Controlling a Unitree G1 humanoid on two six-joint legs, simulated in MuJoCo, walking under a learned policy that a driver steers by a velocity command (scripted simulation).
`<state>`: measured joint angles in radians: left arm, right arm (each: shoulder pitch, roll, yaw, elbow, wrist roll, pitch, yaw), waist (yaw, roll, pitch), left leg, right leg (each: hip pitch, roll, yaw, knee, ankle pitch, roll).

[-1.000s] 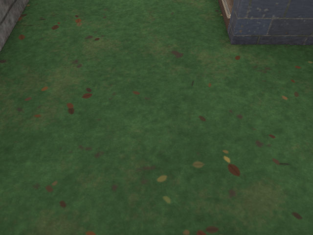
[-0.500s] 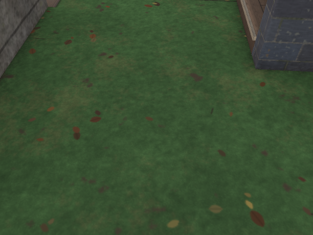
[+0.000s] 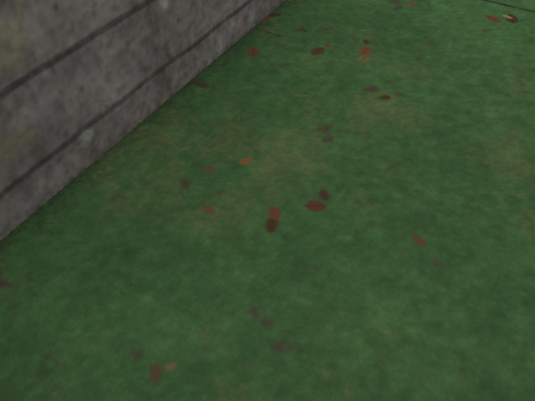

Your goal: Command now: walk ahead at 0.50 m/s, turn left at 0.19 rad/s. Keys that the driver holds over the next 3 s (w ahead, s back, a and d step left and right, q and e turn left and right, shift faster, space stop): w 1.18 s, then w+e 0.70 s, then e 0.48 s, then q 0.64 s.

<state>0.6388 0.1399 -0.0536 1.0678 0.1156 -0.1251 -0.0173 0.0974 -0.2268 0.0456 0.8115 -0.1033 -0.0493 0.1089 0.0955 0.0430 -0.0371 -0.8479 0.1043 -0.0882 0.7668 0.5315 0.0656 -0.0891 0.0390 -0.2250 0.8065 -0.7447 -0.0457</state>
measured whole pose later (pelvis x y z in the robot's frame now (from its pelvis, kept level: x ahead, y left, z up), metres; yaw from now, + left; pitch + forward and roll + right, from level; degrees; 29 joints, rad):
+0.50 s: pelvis +0.33 +0.00 -0.12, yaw +2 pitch +3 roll +3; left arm 0.07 0.22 0.05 0.81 -0.02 -0.06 0.03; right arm 0.35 -0.23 -0.06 1.00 0.03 -0.06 -0.03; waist -0.06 -0.04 -0.03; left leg -0.18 -0.04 0.04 0.48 -0.35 0.00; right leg -0.68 -0.11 0.06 0.73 -0.06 0.03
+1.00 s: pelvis +0.59 -0.05 -0.10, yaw +1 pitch +3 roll +1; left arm 0.43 0.19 0.07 1.01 -0.01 -0.09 0.02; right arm -0.03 -0.22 -0.07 0.90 0.02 -0.07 0.00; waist 0.08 0.04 -0.01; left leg -0.67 0.07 -0.02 0.59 0.09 0.04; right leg -0.01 0.04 -0.02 0.22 -0.26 -0.06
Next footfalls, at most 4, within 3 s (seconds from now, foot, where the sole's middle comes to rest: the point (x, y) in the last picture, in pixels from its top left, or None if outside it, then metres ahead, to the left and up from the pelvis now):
0.16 left None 0.30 0.13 -0.89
0.56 right None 0.54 -0.14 -0.89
1.16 left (273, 306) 0.86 0.09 -0.89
1.70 right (355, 241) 1.15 -0.17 -0.89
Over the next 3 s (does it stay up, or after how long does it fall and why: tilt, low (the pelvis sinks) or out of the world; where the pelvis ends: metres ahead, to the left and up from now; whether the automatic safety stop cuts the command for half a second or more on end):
stays up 1.29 -0.09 -0.12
